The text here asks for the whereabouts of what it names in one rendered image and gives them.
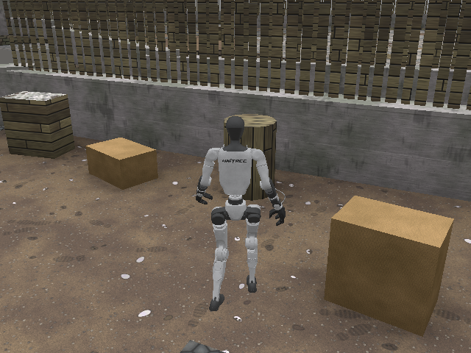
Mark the right robot shin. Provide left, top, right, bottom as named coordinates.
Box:
left=247, top=238, right=258, bottom=283

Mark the left robot shin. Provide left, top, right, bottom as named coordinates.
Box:
left=213, top=248, right=227, bottom=302

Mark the left robot hand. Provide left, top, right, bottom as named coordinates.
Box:
left=196, top=193, right=213, bottom=204

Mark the right robot hand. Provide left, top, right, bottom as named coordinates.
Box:
left=269, top=207, right=286, bottom=226

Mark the right robot upper arm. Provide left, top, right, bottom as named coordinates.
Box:
left=250, top=148, right=272, bottom=190

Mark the right robot forearm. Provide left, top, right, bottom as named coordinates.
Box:
left=265, top=178, right=283, bottom=210

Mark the robot shin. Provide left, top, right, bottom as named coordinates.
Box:
left=247, top=238, right=258, bottom=283
left=213, top=248, right=227, bottom=302

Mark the left robot upper arm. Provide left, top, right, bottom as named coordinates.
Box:
left=200, top=148, right=220, bottom=186

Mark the left robot forearm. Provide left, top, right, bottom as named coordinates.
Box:
left=196, top=176, right=208, bottom=197

